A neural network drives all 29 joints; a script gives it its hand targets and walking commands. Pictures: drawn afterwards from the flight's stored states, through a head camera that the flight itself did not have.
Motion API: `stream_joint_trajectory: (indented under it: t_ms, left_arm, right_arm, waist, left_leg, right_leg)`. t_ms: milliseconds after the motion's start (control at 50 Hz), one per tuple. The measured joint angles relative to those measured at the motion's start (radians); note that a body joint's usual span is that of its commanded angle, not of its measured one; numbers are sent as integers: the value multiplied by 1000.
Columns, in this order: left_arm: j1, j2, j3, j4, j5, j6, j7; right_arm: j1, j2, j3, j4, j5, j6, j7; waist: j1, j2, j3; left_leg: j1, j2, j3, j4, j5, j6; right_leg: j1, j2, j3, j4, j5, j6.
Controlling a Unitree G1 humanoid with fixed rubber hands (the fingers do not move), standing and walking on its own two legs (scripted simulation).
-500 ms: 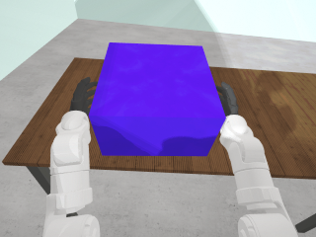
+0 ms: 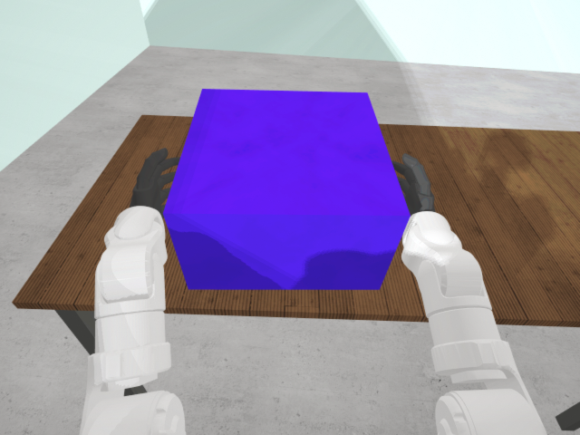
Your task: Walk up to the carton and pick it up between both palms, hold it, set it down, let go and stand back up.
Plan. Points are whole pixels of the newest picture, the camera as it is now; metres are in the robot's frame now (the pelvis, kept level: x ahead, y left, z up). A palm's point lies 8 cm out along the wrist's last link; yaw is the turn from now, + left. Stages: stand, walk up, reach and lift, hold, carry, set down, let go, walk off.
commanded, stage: hold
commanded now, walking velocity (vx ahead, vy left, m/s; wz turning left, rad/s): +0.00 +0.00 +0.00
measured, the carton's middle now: (285, 183) +0.41 +0.00 +0.16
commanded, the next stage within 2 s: set down in 0.66 s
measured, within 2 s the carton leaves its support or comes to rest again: neither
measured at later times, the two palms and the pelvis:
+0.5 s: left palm (149, 212) +0.35 +0.18 +0.16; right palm (413, 222) +0.34 -0.17 +0.15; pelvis +0.00 +0.01 +0.00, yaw +0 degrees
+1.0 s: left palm (147, 193) +0.36 +0.18 +0.18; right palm (412, 191) +0.36 -0.17 +0.18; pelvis +0.01 -0.01 +0.00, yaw -1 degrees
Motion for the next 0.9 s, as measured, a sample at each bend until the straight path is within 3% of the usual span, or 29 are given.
stream_joint_trajectory:
  t_ms: [100,280,380,500,600,720,840,900]
  left_arm:
    - [-78,16,36,79,15,12,-19]
    - [-18,19,2,-16,-9,-5,4]
    - [-1,3,-7,13,27,19,3]
    - [4,-3,-15,-8,5,26,9]
    - [-24,-3,-14,-21,-4,12,12]
    - [-70,-10,6,38,20,10,16]
    - [-13,-12,5,-51,-17,39,27]
    - [-41,-6,22,18,-8,1,15]
  right_arm:
    - [-52,21,-24,70,-36,-2,4]
    - [-29,13,-12,23,9,-37,2]
    - [-20,7,-9,80,-7,-26,23]
    - [22,15,-20,33,-6,-30,21]
    - [15,0,-17,-6,4,-38,11]
    - [-60,-22,-23,73,-4,-25,28]
    - [-15,-15,4,9,4,-17,18]
    - [-37,21,-41,51,-36,-34,29]
  waist:
    - [9,-24,12]
    - [8,-30,-11]
    - [-6,-25,0]
    - [-16,-14,11]
    - [0,-6,23]
    - [21,-10,15]
    - [34,-18,-26]
    - [32,-25,-42]
  left_leg:
    - [-11,-5,3,-11,15,1]
    - [-44,-2,-1,3,9,-4]
    - [4,-7,-7,8,-5,1]
    - [-1,-9,-1,20,-10,5]
    - [-14,-4,20,13,-1,7]
    - [-23,-4,29,-10,15,6]
    - [-18,10,27,-4,0,-5]
    - [-3,12,18,0,-9,-7]
  right_leg:
    - [-25,-5,3,17,1,-1]
    - [-38,-2,-1,-7,14,0]
    - [14,-7,-7,-6,-1,4]
    - [7,-9,-1,5,-4,9]
    - [-15,-4,20,0,12,9]
    - [-37,-4,29,-1,20,5]
    - [-29,10,27,-2,10,-2]
    - [-13,11,18,4,-3,-6]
